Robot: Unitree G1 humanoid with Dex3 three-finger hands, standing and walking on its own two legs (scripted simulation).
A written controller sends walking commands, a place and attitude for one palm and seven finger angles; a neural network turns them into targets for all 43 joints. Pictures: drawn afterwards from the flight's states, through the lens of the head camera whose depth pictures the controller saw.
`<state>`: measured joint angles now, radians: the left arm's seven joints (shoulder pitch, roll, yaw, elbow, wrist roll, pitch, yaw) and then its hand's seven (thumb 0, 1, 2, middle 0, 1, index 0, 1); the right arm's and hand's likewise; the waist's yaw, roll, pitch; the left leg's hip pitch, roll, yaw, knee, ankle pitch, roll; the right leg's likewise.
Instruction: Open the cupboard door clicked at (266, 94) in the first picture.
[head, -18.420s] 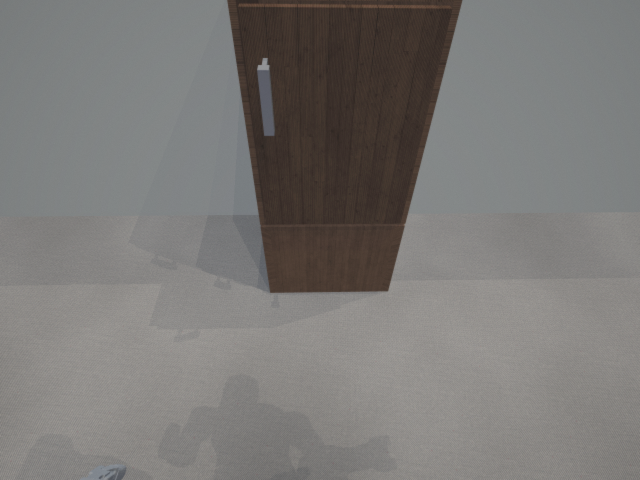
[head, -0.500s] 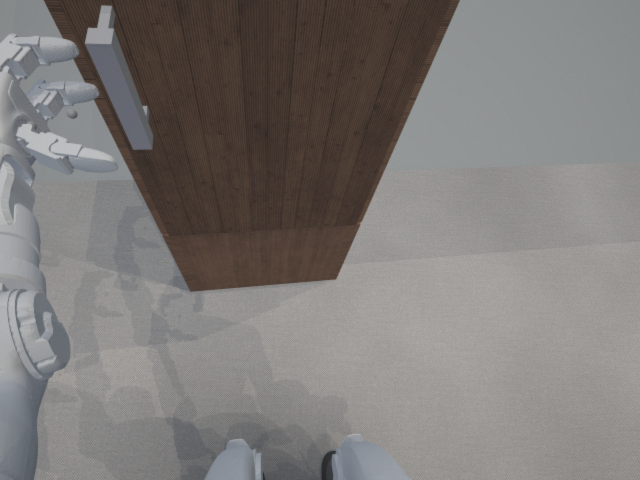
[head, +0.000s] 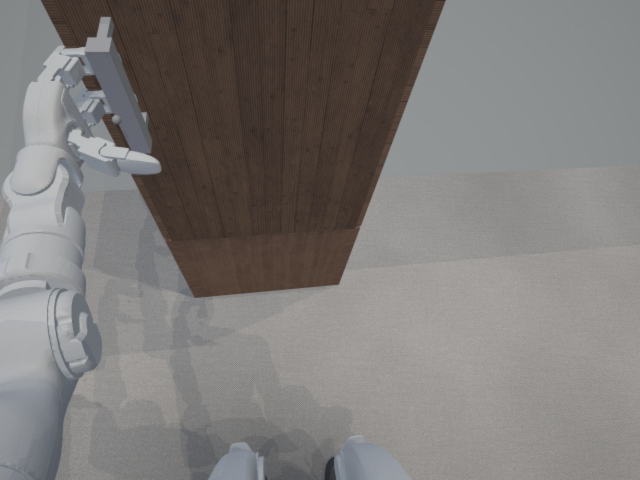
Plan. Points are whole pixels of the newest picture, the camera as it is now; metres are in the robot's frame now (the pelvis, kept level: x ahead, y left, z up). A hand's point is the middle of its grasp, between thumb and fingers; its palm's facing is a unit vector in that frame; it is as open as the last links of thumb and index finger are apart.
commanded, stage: slide the fingers in behind the handle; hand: left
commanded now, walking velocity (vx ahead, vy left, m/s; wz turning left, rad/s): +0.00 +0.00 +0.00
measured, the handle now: (125, 90) +0.57 +0.20 +0.11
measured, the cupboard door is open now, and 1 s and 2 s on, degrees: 0 0 1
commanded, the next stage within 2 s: close the thumb around the handle in 0.88 s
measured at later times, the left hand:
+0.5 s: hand (144, 119) +0.52 +0.17 +0.11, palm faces +0.06 -1.00 +0.00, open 14.0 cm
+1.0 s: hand (137, 126) +0.51 +0.18 +0.11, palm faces +0.04 -1.00 +0.00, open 14.0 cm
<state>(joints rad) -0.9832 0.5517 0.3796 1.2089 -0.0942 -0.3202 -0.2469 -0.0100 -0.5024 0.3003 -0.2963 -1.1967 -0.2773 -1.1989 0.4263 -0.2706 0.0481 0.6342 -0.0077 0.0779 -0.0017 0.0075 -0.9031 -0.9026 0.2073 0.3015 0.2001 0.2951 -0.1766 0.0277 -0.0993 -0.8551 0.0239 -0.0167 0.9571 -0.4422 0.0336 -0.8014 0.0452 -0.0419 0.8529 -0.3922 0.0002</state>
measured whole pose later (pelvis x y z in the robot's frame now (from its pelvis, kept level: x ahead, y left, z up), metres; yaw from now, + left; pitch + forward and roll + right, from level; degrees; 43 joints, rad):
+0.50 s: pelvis +0.00 -0.01 +0.00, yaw -1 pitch +19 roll -3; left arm -0.98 0.52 0.39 1.21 -0.07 -0.34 -0.16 -0.01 -0.50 0.30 -0.30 -1.20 -0.30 -1.21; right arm 0.43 -0.28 0.04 0.62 -0.01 0.06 0.01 0.01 -0.90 -0.90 0.21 0.30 0.20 0.29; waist -0.19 0.03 -0.10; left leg -0.86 0.03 0.00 0.95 -0.43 0.03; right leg -0.82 0.05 -0.03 0.87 -0.39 -0.01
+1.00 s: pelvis +0.00 +0.00 +0.00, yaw +0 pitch +18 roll -3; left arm -0.96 0.48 0.35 1.20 -0.09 -0.35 -0.17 -0.01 -0.50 0.30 -0.30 -1.20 -0.30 -1.20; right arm 0.41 -0.27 0.04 0.63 -0.01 0.06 0.00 0.01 -0.90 -0.90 0.21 0.30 0.20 0.29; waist -0.17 0.03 -0.10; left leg -0.84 0.02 -0.01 0.95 -0.43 0.03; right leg -0.79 0.04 -0.03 0.86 -0.39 0.00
